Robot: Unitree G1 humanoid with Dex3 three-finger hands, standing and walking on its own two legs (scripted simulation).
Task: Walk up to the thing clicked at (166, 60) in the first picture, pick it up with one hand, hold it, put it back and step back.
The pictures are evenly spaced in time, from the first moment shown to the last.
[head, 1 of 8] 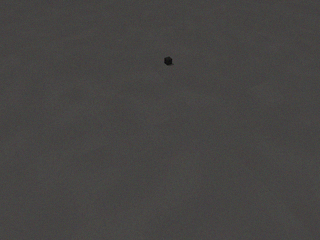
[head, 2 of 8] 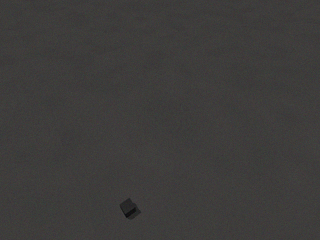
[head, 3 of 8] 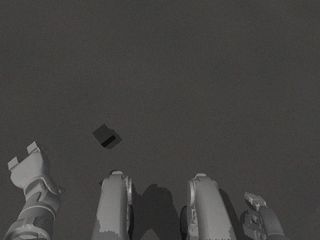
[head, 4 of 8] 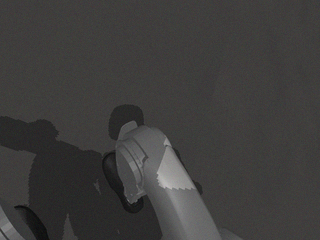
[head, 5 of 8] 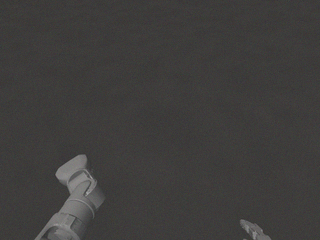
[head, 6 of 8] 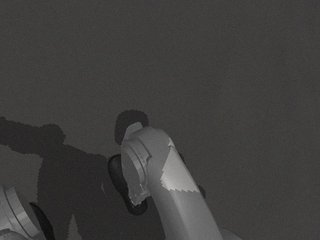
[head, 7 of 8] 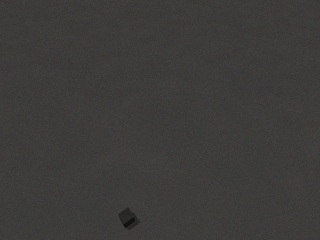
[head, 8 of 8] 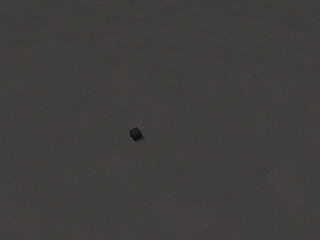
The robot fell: no
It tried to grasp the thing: yes
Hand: left
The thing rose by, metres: 0.68
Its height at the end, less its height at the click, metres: +0.00
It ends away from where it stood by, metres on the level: 0.02
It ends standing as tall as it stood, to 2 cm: yes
